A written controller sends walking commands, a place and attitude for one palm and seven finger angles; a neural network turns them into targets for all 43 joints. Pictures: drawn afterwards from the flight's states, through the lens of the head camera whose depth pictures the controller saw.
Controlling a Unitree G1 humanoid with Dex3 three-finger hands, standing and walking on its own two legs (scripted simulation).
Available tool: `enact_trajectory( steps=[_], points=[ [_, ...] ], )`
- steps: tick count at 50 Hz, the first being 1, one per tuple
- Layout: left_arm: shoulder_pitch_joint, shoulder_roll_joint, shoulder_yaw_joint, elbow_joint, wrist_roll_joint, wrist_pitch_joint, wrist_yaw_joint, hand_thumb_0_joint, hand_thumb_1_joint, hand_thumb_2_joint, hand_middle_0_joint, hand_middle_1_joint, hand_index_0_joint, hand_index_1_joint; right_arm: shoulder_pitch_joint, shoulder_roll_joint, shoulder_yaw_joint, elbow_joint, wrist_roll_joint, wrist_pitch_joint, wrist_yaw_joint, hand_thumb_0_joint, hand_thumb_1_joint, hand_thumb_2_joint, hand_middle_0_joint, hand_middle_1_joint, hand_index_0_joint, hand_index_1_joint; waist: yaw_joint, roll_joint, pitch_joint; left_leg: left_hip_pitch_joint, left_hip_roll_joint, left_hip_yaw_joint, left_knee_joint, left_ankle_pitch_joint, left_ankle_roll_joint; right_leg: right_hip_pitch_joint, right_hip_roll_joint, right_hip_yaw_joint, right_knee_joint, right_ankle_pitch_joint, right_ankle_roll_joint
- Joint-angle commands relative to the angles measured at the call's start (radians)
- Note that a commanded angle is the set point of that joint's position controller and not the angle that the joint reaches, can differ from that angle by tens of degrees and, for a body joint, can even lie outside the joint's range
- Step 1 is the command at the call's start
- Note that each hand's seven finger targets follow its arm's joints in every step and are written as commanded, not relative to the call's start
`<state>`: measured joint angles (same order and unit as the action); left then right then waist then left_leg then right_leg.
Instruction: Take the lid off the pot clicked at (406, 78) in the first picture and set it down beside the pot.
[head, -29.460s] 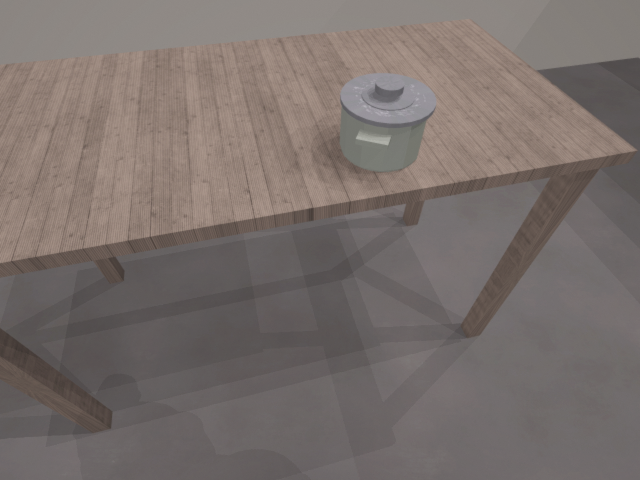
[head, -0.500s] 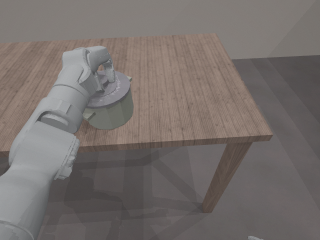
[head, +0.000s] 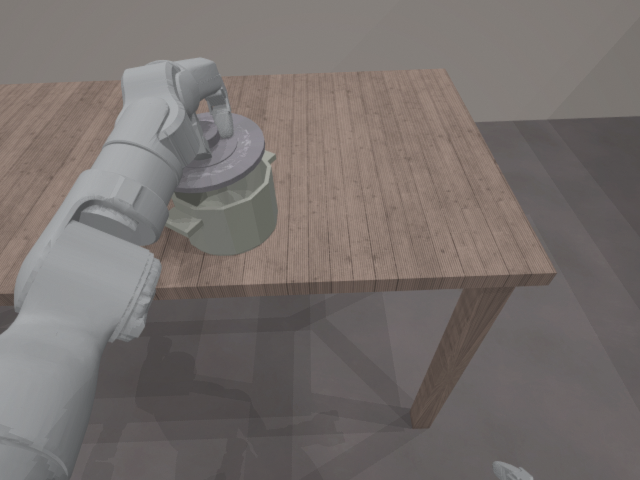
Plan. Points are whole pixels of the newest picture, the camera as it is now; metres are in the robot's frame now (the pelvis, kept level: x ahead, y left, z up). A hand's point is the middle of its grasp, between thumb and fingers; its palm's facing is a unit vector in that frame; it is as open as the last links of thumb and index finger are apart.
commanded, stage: lift the lid straight up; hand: left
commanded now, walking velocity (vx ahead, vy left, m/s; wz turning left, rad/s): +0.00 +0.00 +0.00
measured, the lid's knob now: (200, 135) +0.49 +0.14 +0.20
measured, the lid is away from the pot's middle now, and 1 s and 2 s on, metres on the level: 0.01 0.03 0.10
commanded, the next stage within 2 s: move the lid sideways beside the pot in 1.18 s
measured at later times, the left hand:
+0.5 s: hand (180, 101) +0.48 +0.15 +0.26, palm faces -0.27 -0.14 -0.95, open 7.4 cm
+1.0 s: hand (166, 63) +0.48 +0.15 +0.30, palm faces -0.18 -0.14 -0.97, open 7.4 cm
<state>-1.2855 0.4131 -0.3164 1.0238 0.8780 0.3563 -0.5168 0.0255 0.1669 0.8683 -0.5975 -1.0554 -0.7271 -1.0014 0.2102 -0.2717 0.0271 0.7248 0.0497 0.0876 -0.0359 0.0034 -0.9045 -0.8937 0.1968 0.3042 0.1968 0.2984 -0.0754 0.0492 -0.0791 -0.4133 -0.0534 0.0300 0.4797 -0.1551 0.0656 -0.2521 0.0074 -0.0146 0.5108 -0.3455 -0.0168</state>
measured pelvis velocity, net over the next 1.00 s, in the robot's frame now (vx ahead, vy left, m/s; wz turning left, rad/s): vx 0.00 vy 0.01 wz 0.00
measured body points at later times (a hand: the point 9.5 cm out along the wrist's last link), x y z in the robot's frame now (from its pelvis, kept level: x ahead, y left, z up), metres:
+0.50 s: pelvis +0.00 +0.00 +0.00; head +0.02 -0.01 +0.45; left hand +0.49 +0.15 +0.31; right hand +0.09 -0.27 -0.13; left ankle +0.05 +0.08 -0.73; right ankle -0.06 -0.11 -0.73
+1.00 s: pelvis +0.00 +0.01 +0.00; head +0.02 -0.01 +0.45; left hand +0.48 +0.16 +0.35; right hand +0.10 -0.26 -0.12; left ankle +0.05 +0.08 -0.73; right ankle -0.06 -0.11 -0.73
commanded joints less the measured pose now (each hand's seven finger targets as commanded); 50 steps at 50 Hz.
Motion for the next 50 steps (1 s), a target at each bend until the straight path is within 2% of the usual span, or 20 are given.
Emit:
enact_trajectory(
  steps=[1, 2, 6, 11, 14, 17, 18, 21, 28, 32, 33, 35, 37, 38, 40, 42, 44, 47, 48, 50],
  points=[
    [-0.692, 0.239, 0.058, -0.196, 0.047, -0.002, 0.053, 0.000, 0.571, 1.050, -0.786, -1.161, -0.910, -1.107, -0.040, -0.140, -0.042, -0.108, 0.007, -0.032, -0.006, 0.000, -0.900, -0.900, 0.200, 0.300, 0.200, 0.300, -0.016, -0.065, -0.392, 0.420, -0.007, -0.060, 0.005, 0.185, 0.024, -0.115, 0.039, 0.010, -0.081, 0.345, -0.034],
    [-0.695, 0.185, 0.024, -0.201, 0.032, -0.004, 0.051, 0.000, 0.571, 1.050, -0.786, -1.161, -0.910, -1.107, -0.040, -0.139, -0.044, -0.110, 0.006, -0.035, -0.005, 0.000, -0.900, -0.900, 0.200, 0.300, 0.200, 0.300, -0.022, -0.044, -0.377, 0.427, -0.006, -0.062, 0.010, 0.202, 0.025, -0.129, 0.039, 0.005, -0.084, 0.348, -0.039],
    [-0.689, 0.277, 0.088, -0.163, 0.051, 0.001, 0.049, 0.000, 0.571, 1.050, -0.786, -1.161, -0.910, -1.107, -0.035, -0.143, -0.040, -0.104, 0.002, -0.041, -0.009, 0.000, -0.900, -0.900, 0.200, 0.300, 0.200, 0.300, -0.009, -0.078, -0.385, 0.400, -0.009, -0.060, 0.003, 0.186, 0.027, -0.100, 0.036, 0.013, -0.082, 0.356, -0.035],
    [-0.729, 0.273, 0.071, -0.168, 0.060, 0.003, 0.045, 0.000, 0.571, 1.050, -0.786, -1.161, -0.910, -1.107, -0.032, -0.144, -0.042, -0.106, 0.005, -0.047, -0.009, 0.000, -0.900, -0.900, 0.200, 0.300, 0.200, 0.300, -0.012, -0.075, -0.389, 0.402, -0.009, -0.058, -0.003, 0.166, 0.028, -0.103, 0.037, 0.014, -0.087, 0.336, -0.033],
    [-0.747, 0.273, 0.074, -0.222, 0.058, -0.008, 0.042, 0.000, 0.571, 1.050, -0.786, -1.161, -0.910, -1.107, -0.036, -0.142, -0.047, -0.114, 0.003, -0.061, -0.007, 0.000, -0.900, -0.900, 0.200, 0.300, 0.200, 0.300, -0.007, -0.050, -0.444, 0.451, -0.006, -0.062, 0.017, 0.254, 0.030, -0.089, 0.036, 0.021, -0.076, 0.392, -0.034],
    [-0.722, 0.237, 0.053, -0.174, 0.055, 0.006, 0.030, 0.000, 0.571, 1.050, -0.786, -1.161, -0.910, -1.107, -0.016, -0.143, -0.050, -0.104, 0.003, -0.060, -0.004, 0.000, -0.900, -0.900, 0.200, 0.300, 0.200, 0.300, -0.014, -0.061, -0.394, 0.429, -0.004, -0.059, 0.015, 0.258, 0.029, -0.107, 0.038, 0.010, -0.086, 0.386, -0.036],
    [-0.726, 0.277, 0.075, -0.167, 0.063, 0.013, 0.033, 0.000, 0.571, 1.050, -0.786, -1.161, -0.910, -1.107, -0.022, -0.149, -0.045, -0.101, 0.005, -0.054, -0.002, 0.000, -0.900, -0.900, 0.200, 0.300, 0.200, 0.300, -0.011, -0.073, -0.391, 0.414, -0.005, -0.060, 0.006, 0.225, 0.027, -0.099, 0.038, 0.012, -0.085, 0.366, -0.031],
    [-0.741, 0.271, 0.063, -0.113, 0.069, 0.030, 0.031, 0.000, 0.571, 1.050, -0.786, -1.161, -0.910, -1.107, -0.017, -0.150, -0.042, -0.094, 0.006, -0.050, -0.005, 0.000, -0.900, -0.900, 0.200, 0.300, 0.200, 0.300, -0.021, -0.095, -0.349, 0.379, -0.009, -0.056, -0.006, 0.169, 0.029, -0.114, 0.037, 0.012, -0.096, 0.338, -0.030],
    [-0.850, 0.266, 0.053, -0.240, 0.070, 0.008, 0.029, 0.000, 0.571, 1.050, -0.786, -1.161, -0.910, -1.107, -0.028, -0.142, -0.046, -0.105, 0.005, -0.077, -0.002, 0.000, -0.900, -0.900, 0.200, 0.300, 0.200, 0.300, -0.019, -0.022, -0.487, 0.490, 0.001, -0.072, 0.023, 0.299, 0.026, -0.101, 0.036, 0.019, -0.073, 0.388, -0.032],
    [-0.761, 0.242, 0.055, -0.120, 0.063, 0.040, 0.019, 0.000, 0.571, 1.050, -0.786, -1.161, -0.910, -1.107, -0.006, -0.153, -0.049, -0.085, 0.005, -0.067, 0.000, 0.000, -0.900, -0.900, 0.200, 0.300, 0.200, 0.300, -0.021, -0.056, -0.388, 0.434, 0.000, -0.069, 0.017, 0.298, 0.025, -0.129, 0.033, 0.003, -0.084, 0.383, -0.036],
    [-0.796, 0.302, 0.084, -0.128, 0.083, 0.044, 0.021, 0.000, 0.571, 1.050, -0.786, -1.161, -0.910, -1.107, -0.010, -0.153, -0.044, -0.084, 0.006, -0.060, 0.003, 0.000, -0.900, -0.900, 0.200, 0.300, 0.200, 0.300, -0.014, -0.088, -0.408, 0.410, -0.002, -0.069, 0.004, 0.253, 0.022, -0.101, 0.034, 0.007, -0.081, 0.362, -0.030],
    [-0.826, 0.328, 0.097, -0.140, 0.090, 0.047, 0.023, 0.000, 0.571, 1.050, -0.786, -1.161, -0.910, -1.107, -0.020, -0.155, -0.041, -0.091, 0.005, -0.060, 0.000, 0.000, -0.900, -0.900, 0.200, 0.300, 0.200, 0.300, -0.011, -0.098, -0.426, 0.401, -0.005, -0.063, 0.005, 0.259, 0.026, -0.078, 0.029, 0.015, -0.078, 0.398, -0.031],
    [-0.833, 0.252, 0.053, -0.160, 0.066, 0.043, 0.023, 0.000, 0.571, 1.050, -0.786, -1.161, -0.910, -1.107, -0.023, -0.152, -0.044, -0.098, 0.006, -0.066, 0.002, 0.000, -0.900, -0.900, 0.200, 0.300, 0.200, 0.300, -0.018, -0.044, -0.425, 0.437, -0.002, -0.065, 0.021, 0.327, 0.024, -0.103, 0.028, 0.010, -0.080, 0.419, -0.036],
    [-0.892, 0.261, 0.050, -0.224, 0.077, 0.040, 0.023, 0.000, 0.571, 1.050, -0.786, -1.161, -0.910, -1.107, -0.031, -0.146, -0.043, -0.102, 0.008, -0.069, 0.005, 0.000, -0.900, -0.900, 0.200, 0.300, 0.200, 0.300, -0.016, -0.043, -0.474, 0.472, 0.002, -0.070, 0.018, 0.343, 0.022, -0.094, 0.030, 0.015, -0.076, 0.408, -0.029],
    [-0.838, 0.281, 0.068, -0.178, 0.087, 0.049, 0.018, 0.000, 0.571, 1.050, -0.786, -1.161, -0.910, -1.107, -0.025, -0.147, -0.045, -0.100, 0.005, -0.070, 0.007, 0.000, -0.900, -0.900, 0.200, 0.300, 0.200, 0.300, -0.009, -0.052, -0.469, 0.465, 0.003, -0.076, 0.025, 0.367, 0.023, -0.094, 0.032, 0.015, -0.072, 0.414, -0.030],
    [-0.779, 0.261, 0.062, -0.125, 0.077, 0.062, 0.012, 0.000, 0.571, 1.050, -0.786, -1.161, -0.910, -1.107, -0.019, -0.153, -0.046, -0.095, 0.004, -0.063, 0.006, 0.000, -0.900, -0.900, 0.200, 0.300, 0.200, 0.300, -0.013, -0.074, -0.408, 0.430, 0.002, -0.067, 0.027, 0.357, 0.024, -0.098, 0.027, 0.010, -0.082, 0.424, -0.034],
    [-0.838, 0.238, 0.038, -0.119, 0.091, 0.073, 0.013, 0.000, 0.571, 1.050, -0.786, -1.161, -0.910, -1.107, -0.032, -0.147, -0.042, -0.093, 0.012, -0.060, 0.006, 0.000, -0.900, -0.900, 0.200, 0.300, 0.200, 0.300, -0.023, -0.087, -0.381, 0.421, 0.003, -0.069, 0.005, 0.266, 0.025, -0.130, 0.031, 0.008, -0.089, 0.354, -0.030],
    [-0.865, 0.217, 0.030, -0.170, 0.064, 0.067, 0.019, 0.000, 0.571, 1.050, -0.786, -1.161, -0.910, -1.107, -0.031, -0.151, -0.042, -0.095, 0.009, -0.072, 0.005, 0.000, -0.900, -0.900, 0.200, 0.300, 0.200, 0.300, -0.020, -0.027, -0.411, 0.465, 0.007, -0.079, 0.014, 0.323, 0.020, -0.135, 0.028, 0.005, -0.089, 0.366, -0.036],
    [-0.940, 0.255, 0.040, -0.242, 0.083, 0.060, 0.019, 0.000, 0.571, 1.050, -0.786, -1.161, -0.910, -1.107, -0.042, -0.145, -0.039, -0.102, 0.010, -0.077, 0.007, 0.000, -0.900, -0.900, 0.200, 0.300, 0.200, 0.300, -0.016, -0.028, -0.477, 0.490, 0.007, -0.084, 0.005, 0.313, 0.018, -0.113, 0.030, 0.011, -0.084, 0.354, -0.031],
    [-0.893, 0.253, 0.048, -0.182, 0.093, 0.065, 0.019, 0.000, 0.571, 1.050, -0.786, -1.161, -0.910, -1.107, -0.035, -0.141, -0.041, -0.096, 0.005, -0.084, 0.003, 0.000, -0.900, -0.900, 0.200, 0.300, 0.200, 0.300, -0.012, -0.038, -0.467, 0.488, 0.006, -0.086, 0.015, 0.333, 0.021, -0.121, 0.032, 0.013, -0.081, 0.357, -0.034]
  ],
)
